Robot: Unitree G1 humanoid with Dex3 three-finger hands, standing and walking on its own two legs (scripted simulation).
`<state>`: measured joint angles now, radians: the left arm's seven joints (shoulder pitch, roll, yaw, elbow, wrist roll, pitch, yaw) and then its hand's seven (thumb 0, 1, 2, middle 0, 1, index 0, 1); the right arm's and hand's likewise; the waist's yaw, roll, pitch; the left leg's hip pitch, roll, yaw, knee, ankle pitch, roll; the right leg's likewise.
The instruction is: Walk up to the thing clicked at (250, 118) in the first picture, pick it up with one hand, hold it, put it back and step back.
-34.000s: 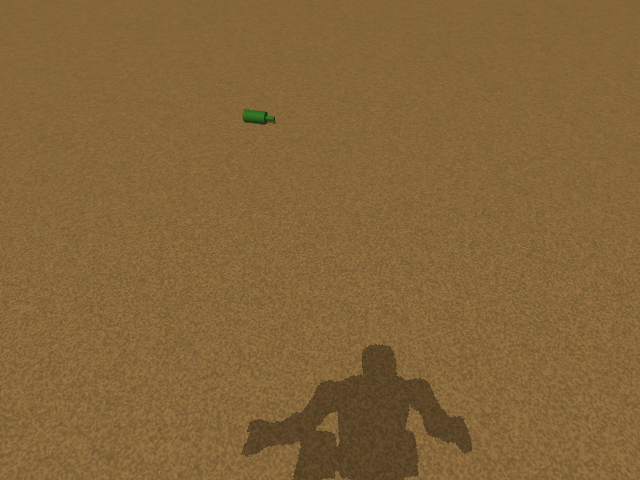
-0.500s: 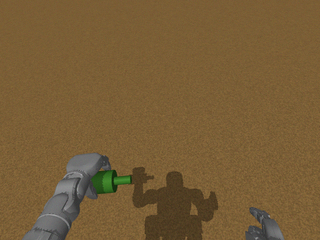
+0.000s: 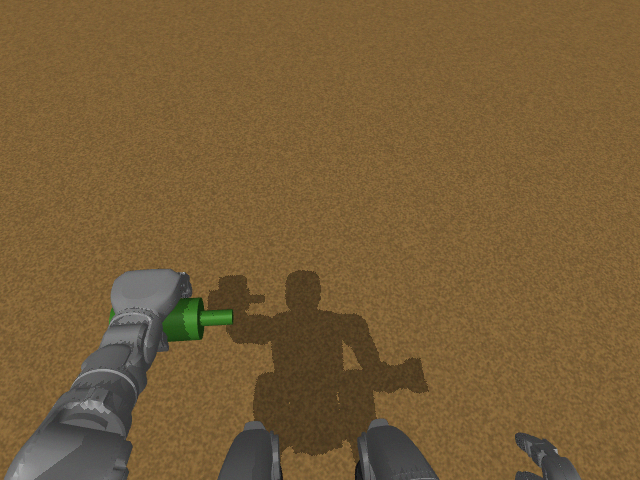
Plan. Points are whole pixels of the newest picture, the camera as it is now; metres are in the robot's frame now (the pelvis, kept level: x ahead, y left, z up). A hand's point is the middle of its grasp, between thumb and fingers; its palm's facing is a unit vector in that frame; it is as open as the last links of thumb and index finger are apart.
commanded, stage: crouch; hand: left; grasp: from above
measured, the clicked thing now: (176, 319) +0.37 +0.22 -0.14
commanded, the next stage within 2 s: lower in 1.50 s
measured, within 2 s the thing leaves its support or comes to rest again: neither
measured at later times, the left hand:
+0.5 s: hand (190, 334) +0.41 +0.25 -0.34, palm faces -0.44 +0.02 -0.90, open 9.2 cm
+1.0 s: hand (201, 337) +0.44 +0.26 -0.46, palm faces -0.45 -0.01 -0.89, open 9.1 cm
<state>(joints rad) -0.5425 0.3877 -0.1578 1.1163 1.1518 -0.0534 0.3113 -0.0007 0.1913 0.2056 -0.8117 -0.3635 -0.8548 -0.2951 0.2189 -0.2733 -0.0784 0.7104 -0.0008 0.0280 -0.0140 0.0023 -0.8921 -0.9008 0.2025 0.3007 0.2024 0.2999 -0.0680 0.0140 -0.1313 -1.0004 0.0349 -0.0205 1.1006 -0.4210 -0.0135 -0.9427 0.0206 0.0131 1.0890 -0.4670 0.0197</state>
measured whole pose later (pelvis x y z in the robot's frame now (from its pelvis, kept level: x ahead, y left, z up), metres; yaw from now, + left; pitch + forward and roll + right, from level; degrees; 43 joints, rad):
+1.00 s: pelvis -0.04 +0.00 -0.29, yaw -6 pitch +38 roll -8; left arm -0.93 0.69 0.08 1.35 1.24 -0.16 0.35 0.00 0.17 0.27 -0.76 -0.45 -0.80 -0.39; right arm 0.14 -0.24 0.00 0.73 -0.12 -0.05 0.10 0.00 -0.90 -0.90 0.20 0.30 0.20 0.30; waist -0.19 0.00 -0.11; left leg -2.19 0.04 -0.13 2.18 -0.66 -0.01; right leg -2.08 0.06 -0.06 2.14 -0.72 0.04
